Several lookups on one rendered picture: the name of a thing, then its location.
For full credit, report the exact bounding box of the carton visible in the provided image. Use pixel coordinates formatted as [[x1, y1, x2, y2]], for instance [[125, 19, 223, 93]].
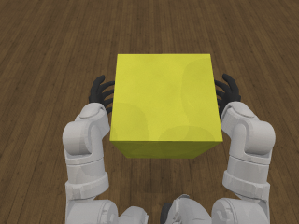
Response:
[[109, 54, 223, 159]]

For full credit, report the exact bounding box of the robot right hand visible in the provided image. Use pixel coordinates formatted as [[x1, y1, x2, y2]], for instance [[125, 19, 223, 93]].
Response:
[[214, 73, 241, 118]]

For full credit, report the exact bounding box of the robot right shin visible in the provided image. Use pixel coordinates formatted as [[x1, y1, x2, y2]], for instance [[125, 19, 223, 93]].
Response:
[[164, 194, 190, 224]]

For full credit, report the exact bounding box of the left robot thigh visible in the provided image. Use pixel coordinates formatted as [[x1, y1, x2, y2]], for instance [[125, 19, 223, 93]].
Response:
[[118, 206, 149, 224]]

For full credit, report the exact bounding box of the robot left forearm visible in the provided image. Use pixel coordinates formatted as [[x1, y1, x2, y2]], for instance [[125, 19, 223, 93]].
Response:
[[62, 103, 110, 224]]

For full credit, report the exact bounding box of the robot left hand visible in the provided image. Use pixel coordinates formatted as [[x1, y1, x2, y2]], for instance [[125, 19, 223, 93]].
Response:
[[89, 75, 115, 114]]

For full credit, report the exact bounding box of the robot right upper arm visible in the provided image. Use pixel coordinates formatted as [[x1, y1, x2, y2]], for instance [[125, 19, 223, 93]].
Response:
[[211, 197, 269, 224]]

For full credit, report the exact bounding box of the robot left upper arm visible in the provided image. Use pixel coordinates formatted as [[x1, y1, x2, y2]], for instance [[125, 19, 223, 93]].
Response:
[[66, 199, 119, 224]]

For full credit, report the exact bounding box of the robot right forearm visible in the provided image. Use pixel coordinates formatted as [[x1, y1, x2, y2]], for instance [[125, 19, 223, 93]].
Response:
[[221, 101, 276, 224]]

